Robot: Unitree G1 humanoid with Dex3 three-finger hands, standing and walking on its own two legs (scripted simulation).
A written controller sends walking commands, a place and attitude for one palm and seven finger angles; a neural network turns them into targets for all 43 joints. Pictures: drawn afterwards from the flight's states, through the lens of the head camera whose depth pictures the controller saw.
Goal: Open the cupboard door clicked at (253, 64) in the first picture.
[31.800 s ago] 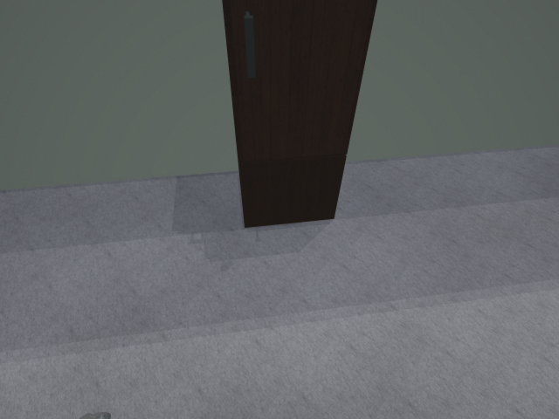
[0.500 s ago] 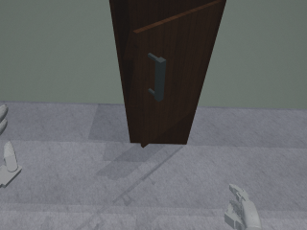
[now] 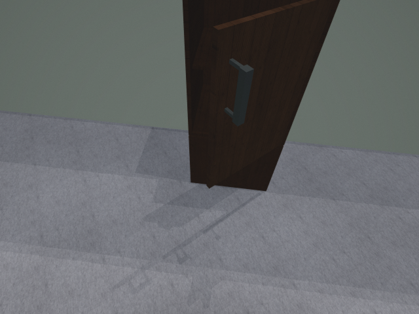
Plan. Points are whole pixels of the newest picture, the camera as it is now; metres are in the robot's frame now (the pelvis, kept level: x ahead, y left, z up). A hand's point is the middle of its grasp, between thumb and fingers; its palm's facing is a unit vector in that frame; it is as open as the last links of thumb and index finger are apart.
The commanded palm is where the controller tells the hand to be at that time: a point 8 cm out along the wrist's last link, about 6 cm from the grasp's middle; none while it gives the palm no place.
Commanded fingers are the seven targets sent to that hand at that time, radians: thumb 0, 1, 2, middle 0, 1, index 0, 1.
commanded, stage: let the arm hang, fingers relaxed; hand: left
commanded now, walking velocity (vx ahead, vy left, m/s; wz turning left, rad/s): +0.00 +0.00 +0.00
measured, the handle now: (236, 93) +0.59 -0.02 +0.09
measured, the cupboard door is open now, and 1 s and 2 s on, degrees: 43 43 43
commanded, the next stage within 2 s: look to check the result in 0.62 s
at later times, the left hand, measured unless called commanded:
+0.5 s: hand out of the picture +0.01 +0.17 -0.18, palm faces +0.05 -0.98 -0.17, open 7.4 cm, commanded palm none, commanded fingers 0.00 0.90 0.90 -0.20 -0.30 -0.20 -0.30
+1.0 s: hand out of the picture +0.01 +0.17 -0.17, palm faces +0.05 -0.98 -0.19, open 7.4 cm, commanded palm none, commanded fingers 0.00 0.90 0.90 -0.20 -0.30 -0.20 -0.30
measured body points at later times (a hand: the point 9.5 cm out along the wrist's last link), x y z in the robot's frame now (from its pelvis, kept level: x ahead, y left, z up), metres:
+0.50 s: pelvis +0.01 +0.01 +0.00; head +0.01 +0.00 +0.45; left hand +0.01 +0.22 -0.16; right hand -0.01 -0.19 -0.17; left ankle +0.05 +0.11 -0.74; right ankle +0.01 -0.09 -0.74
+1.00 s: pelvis +0.03 +0.00 +0.00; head +0.04 -0.01 +0.45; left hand +0.01 +0.22 -0.16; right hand +0.02 -0.21 -0.16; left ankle +0.05 +0.11 -0.74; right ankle +0.01 -0.09 -0.74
